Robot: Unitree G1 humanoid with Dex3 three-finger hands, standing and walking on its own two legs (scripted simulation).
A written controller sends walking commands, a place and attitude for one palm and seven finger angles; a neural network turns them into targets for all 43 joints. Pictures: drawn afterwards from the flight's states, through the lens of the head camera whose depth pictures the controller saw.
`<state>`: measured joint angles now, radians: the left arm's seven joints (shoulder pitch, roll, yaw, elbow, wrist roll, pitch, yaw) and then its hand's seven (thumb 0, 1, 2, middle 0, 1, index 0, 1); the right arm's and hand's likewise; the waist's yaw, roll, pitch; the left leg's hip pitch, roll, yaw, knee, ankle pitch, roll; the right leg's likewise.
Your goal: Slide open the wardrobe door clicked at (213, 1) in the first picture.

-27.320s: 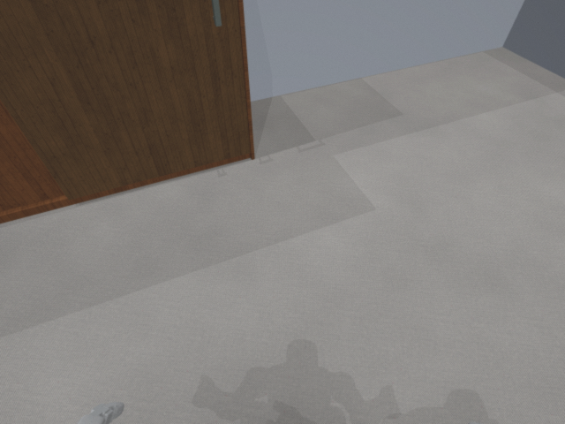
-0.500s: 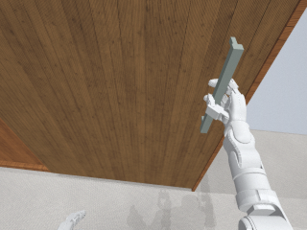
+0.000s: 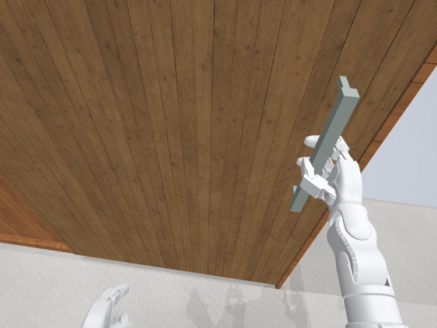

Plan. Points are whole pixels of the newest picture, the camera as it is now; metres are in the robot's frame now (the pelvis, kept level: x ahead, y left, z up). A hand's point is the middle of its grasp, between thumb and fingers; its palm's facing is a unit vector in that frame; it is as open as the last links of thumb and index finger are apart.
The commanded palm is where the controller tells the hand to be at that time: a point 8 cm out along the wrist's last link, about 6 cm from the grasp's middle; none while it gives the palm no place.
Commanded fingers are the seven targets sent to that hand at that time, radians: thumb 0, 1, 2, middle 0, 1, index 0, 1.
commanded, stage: tug the door sideways, standing still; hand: right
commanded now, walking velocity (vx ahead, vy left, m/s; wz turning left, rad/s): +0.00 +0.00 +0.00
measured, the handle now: (314, 155) +0.42 -0.14 +0.12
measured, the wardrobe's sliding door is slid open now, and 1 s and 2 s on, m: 0.00 0.03 0.30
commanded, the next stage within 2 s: step sideways, sliding the door along in 0.28 s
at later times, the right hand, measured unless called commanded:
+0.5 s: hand (304, 174) +0.37 -0.11 +0.11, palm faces +0.03 +0.99 -0.11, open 5.8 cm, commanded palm +0.35 -0.14 +0.12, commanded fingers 0.00 -0.90 -0.90 0.45 1.40 0.45 1.40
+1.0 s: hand (284, 172) +0.37 -0.08 +0.11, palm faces +0.18 +0.98 -0.08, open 6.1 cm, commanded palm +0.35 -0.06 +0.12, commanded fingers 0.00 -0.90 -0.90 0.45 1.40 0.45 1.40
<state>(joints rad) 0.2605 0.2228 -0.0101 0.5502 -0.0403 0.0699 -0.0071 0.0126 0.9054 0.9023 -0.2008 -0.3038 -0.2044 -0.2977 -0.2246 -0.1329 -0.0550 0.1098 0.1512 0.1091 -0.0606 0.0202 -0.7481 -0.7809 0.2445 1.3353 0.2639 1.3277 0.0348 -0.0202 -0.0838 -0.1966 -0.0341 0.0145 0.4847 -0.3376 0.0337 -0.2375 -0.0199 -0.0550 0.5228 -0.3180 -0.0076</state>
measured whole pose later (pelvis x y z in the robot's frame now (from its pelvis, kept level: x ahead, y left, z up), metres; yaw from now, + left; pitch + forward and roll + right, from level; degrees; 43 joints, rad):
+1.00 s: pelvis +0.00 +0.08 -0.02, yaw -12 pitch -4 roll +0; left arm 0.10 0.23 0.05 0.58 -0.03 -0.02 0.05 0.01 0.91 0.90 -0.20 -0.30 -0.20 -0.30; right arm -0.52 -0.12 0.11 0.28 0.08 -0.08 -0.14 -0.01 -0.77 -0.84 0.39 1.40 0.19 1.40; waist -0.04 -0.02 0.24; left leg -0.52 -0.07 0.03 1.02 -0.34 0.02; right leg -0.25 -0.04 -0.07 0.66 -0.32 -0.02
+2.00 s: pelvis +0.03 +0.39 -0.02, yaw -10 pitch -4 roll +3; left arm 0.06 0.20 0.01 0.58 -0.07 0.00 0.00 0.01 0.90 0.90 -0.20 -0.30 -0.21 -0.30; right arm -0.40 -0.11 0.00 0.15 0.08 -0.08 -0.18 -0.01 -0.75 -0.83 0.41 1.40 0.21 1.39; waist -0.08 -0.16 0.25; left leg -0.22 0.04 0.09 0.63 -0.34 -0.05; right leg -0.37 -0.27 0.04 0.86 -0.46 0.06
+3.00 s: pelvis +0.02 +0.69 -0.02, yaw +0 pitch -3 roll +2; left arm 0.23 0.19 0.03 0.64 -0.05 0.02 0.02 0.01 0.90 0.90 -0.20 -0.30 -0.20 -0.30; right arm -0.45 -0.21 0.01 0.34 0.07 -0.11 -0.10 0.00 -0.70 -0.81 0.45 1.38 0.30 1.39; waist -0.07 -0.05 0.14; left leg -0.28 0.04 0.03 0.60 -0.32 -0.01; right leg -0.29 -0.29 -0.09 0.61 -0.25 0.11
